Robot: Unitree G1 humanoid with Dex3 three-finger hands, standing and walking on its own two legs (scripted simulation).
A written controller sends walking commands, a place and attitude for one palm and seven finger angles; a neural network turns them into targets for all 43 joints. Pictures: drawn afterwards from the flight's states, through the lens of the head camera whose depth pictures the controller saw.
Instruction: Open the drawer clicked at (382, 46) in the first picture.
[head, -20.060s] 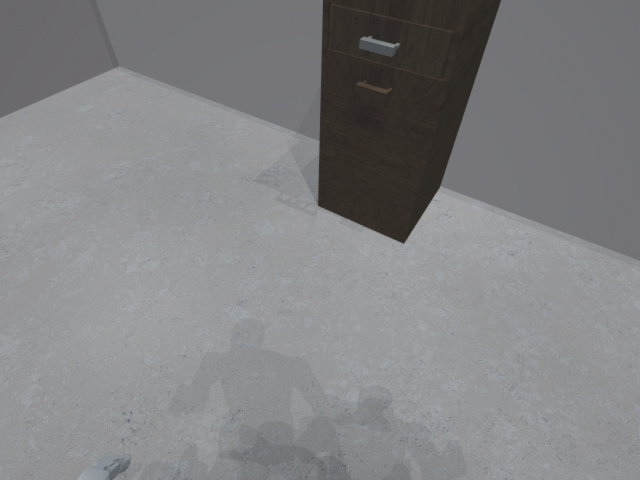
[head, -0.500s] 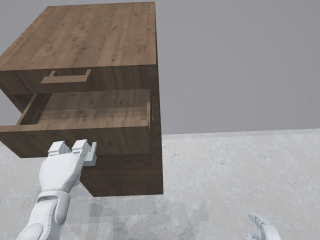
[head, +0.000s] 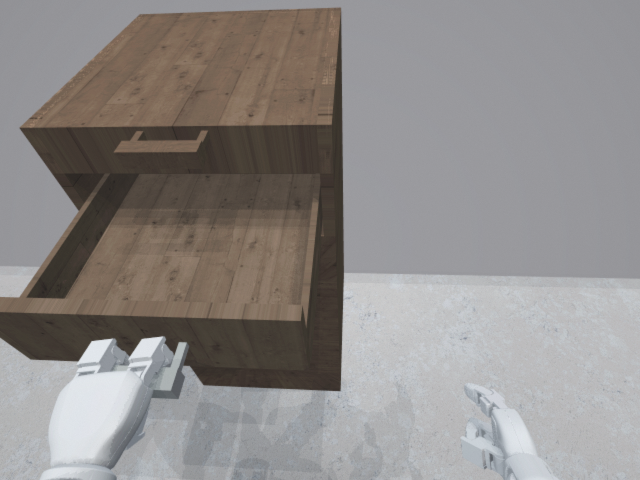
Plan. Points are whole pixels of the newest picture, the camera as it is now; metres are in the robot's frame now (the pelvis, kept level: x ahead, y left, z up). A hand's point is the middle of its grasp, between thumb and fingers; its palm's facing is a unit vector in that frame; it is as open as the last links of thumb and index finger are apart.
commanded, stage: pull the drawer open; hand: left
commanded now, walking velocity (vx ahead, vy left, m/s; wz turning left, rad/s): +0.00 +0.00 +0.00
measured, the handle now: (139, 364) +0.23 +0.25 +0.05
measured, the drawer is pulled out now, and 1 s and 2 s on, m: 0.24 0.30 0.29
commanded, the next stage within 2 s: open the thumb to release the handle in 0.40 s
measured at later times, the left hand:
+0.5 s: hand out of the picture +0.11 +0.23 +0.03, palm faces -0.03 -0.10 -0.99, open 6.3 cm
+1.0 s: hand (113, 469) +0.12 +0.23 +0.03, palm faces +0.02 -0.10 -0.99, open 12.1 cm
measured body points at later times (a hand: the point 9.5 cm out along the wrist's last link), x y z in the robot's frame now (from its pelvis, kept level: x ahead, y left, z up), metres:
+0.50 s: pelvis -0.01 -0.01 -0.01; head +0.00 -0.04 +0.44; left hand +0.11 +0.24 +0.09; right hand +0.20 -0.24 -0.10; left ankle +0.01 +0.13 -0.71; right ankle -0.04 -0.10 -0.71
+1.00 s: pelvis -0.02 -0.01 -0.01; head -0.01 -0.04 +0.44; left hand +0.12 +0.24 +0.09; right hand +0.19 -0.20 -0.10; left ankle +0.01 +0.13 -0.71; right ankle -0.04 -0.10 -0.71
